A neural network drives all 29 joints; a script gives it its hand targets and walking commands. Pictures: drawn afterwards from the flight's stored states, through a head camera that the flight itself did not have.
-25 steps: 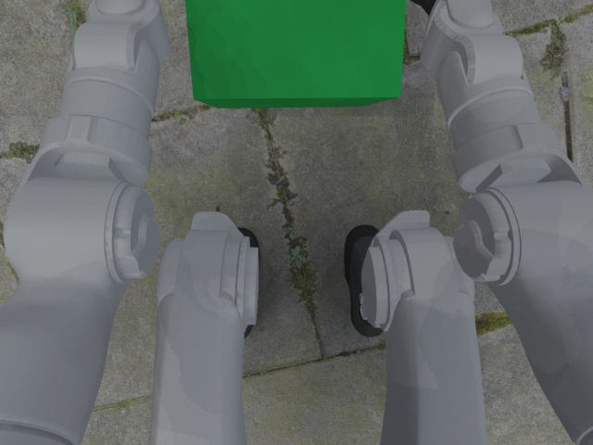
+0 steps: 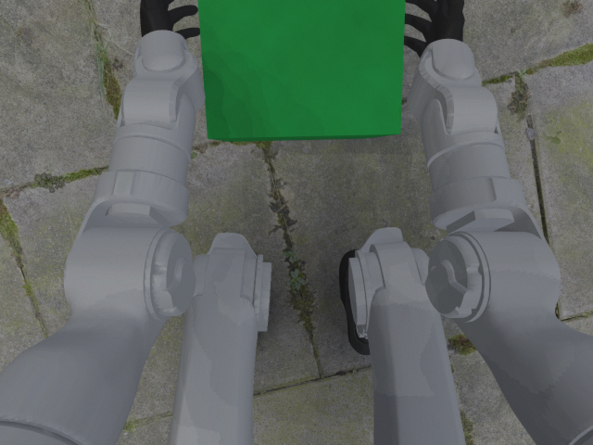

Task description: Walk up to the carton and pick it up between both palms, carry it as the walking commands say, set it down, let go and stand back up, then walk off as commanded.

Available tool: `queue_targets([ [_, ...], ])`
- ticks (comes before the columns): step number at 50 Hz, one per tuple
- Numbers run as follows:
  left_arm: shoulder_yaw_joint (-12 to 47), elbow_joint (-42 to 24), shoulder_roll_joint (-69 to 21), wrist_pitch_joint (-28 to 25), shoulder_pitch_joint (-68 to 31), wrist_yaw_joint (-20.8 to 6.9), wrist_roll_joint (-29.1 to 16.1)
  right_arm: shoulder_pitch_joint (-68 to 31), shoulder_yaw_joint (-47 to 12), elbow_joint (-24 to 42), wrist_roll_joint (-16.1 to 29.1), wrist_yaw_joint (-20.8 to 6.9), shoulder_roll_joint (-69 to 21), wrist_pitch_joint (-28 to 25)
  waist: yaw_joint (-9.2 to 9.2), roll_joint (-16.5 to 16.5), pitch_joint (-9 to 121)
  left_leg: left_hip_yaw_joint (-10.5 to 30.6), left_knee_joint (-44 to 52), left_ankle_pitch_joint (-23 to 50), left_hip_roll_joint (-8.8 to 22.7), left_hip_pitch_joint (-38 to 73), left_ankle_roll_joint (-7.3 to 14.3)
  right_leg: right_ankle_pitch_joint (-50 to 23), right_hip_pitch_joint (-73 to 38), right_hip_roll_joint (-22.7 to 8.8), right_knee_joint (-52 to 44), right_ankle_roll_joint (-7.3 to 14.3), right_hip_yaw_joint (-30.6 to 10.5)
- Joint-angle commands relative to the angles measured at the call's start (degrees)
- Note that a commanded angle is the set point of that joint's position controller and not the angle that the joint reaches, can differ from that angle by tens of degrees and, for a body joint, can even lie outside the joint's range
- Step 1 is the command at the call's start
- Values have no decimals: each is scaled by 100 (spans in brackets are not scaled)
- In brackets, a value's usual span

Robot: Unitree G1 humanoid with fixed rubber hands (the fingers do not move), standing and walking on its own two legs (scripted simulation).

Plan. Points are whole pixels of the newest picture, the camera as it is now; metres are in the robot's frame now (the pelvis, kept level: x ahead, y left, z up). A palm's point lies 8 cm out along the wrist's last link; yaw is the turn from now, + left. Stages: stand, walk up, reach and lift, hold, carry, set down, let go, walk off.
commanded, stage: reach and lift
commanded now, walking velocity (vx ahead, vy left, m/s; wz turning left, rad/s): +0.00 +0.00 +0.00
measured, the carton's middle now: (298, 31) +0.57 +0.01 -0.20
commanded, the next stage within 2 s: none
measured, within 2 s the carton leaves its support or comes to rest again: neither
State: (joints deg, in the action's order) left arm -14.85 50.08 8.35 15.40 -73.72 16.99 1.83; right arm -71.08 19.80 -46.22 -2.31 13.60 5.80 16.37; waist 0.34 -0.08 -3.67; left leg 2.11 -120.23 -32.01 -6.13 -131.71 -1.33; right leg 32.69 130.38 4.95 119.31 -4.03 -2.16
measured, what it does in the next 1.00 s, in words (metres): rises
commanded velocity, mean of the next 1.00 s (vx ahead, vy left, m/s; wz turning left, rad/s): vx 0.00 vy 0.00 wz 0.00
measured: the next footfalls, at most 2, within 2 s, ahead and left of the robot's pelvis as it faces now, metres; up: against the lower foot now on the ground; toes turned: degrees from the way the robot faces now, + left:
none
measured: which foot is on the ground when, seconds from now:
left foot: down 0.00-1.00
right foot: down 0.00-1.00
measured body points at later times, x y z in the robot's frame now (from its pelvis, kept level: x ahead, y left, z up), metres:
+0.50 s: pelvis +0.00 +0.00 +0.05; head +0.30 +0.01 +0.39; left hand +0.52 +0.16 -0.04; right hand +0.52 -0.14 -0.04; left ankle +0.10 +0.11 -0.36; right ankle +0.11 -0.13 -0.36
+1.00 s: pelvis +0.00 +0.00 +0.10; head +0.25 +0.01 +0.47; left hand +0.50 +0.16 +0.03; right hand +0.50 -0.14 +0.04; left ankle +0.10 +0.11 -0.36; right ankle +0.11 -0.13 -0.36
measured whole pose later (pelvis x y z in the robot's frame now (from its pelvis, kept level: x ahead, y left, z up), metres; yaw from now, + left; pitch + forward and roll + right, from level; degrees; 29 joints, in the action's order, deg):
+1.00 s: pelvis +0.00 +0.00 +0.10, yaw +1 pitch +41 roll -1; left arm -22.5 47.4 1.9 18.7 -62.0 13.5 10.6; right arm -59.4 25.8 -42.3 -10.4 11.3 -1.3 19.7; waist 0.8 -0.1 8.5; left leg 4.1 -101.5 -29.3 -7.3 -113.3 -2.1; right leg 29.8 112.6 6.6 101.0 -3.6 -4.1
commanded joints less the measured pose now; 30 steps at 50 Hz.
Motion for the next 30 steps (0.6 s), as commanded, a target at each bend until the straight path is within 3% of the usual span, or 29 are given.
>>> queue_targets([
  [1, 2350, -776, -5954, -160, -3633, -2600, -594, -4223, -2558, 883, 683, -2215, -5616, -301, 34, 333, 7739, -607, 1112, 2351, -255, 4486, -18, -2057, -3461, 357, -866, 284, 811],
  [11, 1910, -428, -6066, -56, -3250, -2665, -242, -3921, -2251, 782, 299, -2196, -5641, -219, 92, 229, 7296, -625, 1556, 1961, -311, 4161, 4, -1862, -3702, 392, -1372, 313, 745],
  [24, 1858, -505, -6207, 85, -3014, -2707, -122, -3647, -2430, 876, 265, -2211, -6062, -31, -63, 63, 7607, -649, 1985, 1843, -338, 4445, 48, -1819, -4225, 448, -1829, 272, 676],
  [30, 2020, -604, -6371, 108, -2956, -2695, -196, -3531, -2509, 973, 280, -2212, -6177, -14, -7, 72, 7749, -625, 2179, 1903, -363, 4755, 31, -1864, -4443, 469, -2027, 268, 669],
])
